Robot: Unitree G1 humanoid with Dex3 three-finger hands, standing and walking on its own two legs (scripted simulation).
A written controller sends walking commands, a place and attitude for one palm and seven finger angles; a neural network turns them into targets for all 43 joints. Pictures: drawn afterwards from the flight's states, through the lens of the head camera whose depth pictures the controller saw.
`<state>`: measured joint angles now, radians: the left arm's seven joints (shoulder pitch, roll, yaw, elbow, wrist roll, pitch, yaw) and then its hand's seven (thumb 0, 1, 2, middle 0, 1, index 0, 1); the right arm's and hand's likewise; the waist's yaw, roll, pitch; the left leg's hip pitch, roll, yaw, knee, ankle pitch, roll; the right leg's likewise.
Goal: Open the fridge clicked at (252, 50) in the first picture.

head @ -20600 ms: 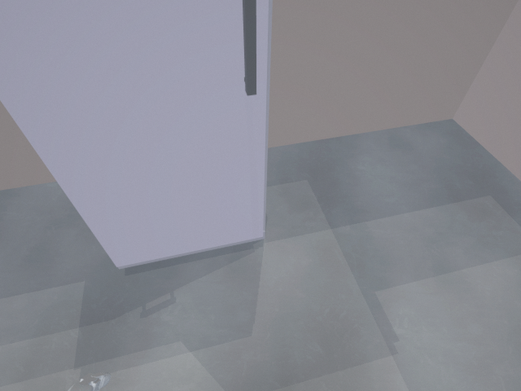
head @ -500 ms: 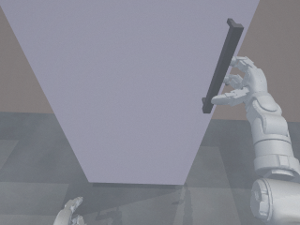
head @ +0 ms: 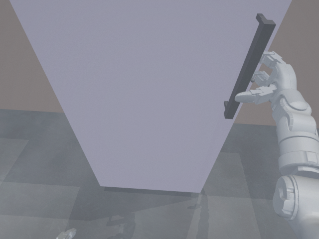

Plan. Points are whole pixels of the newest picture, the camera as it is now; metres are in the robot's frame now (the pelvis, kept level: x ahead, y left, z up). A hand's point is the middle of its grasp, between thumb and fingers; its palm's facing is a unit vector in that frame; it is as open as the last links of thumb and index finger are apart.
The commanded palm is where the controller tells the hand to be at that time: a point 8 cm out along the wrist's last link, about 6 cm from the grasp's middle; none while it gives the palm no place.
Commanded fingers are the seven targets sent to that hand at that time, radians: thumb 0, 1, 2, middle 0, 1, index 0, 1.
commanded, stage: slide the fingers in behind the handle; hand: right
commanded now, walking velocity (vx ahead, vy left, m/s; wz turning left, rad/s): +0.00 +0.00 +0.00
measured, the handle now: (242, 73) +0.50 -0.15 +0.19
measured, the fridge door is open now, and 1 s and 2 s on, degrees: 0 0 0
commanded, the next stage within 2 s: grip the handle and tug to test in 1.76 s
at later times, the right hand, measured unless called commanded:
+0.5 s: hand (251, 84) +0.44 -0.16 +0.20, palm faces -0.02 +1.00 +0.00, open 14.0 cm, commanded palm +0.42 -0.20 +0.20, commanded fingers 0.00 0.50 -0.30 0.30 1.20 0.30 1.20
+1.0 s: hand (241, 83) +0.44 -0.13 +0.20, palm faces -0.02 +1.00 +0.00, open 14.0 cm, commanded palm +0.42 -0.18 +0.20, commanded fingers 0.00 0.50 -0.30 0.30 1.20 0.30 1.20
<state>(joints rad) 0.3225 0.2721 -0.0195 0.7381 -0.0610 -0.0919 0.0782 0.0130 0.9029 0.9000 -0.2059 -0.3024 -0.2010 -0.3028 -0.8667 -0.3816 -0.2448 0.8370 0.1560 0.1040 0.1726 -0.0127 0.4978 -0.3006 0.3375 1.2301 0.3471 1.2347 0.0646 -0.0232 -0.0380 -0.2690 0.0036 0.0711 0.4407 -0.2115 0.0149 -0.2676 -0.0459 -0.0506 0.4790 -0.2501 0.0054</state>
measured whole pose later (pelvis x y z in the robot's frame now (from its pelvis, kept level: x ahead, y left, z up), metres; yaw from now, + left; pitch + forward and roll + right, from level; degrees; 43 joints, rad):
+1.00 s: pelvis +0.00 +0.00 +0.00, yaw +0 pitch +0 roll +0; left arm 0.25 0.24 -0.04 0.72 -0.06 -0.07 0.07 0.01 0.90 0.90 -0.21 -0.30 -0.20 -0.30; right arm -0.79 -0.27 -0.18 0.68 0.16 0.17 0.08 -0.01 0.50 -0.30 0.30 1.20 0.30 1.20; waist 0.04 -0.02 -0.04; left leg -0.23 0.01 0.06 0.43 -0.21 0.01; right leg -0.22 -0.04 -0.06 0.46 -0.24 0.00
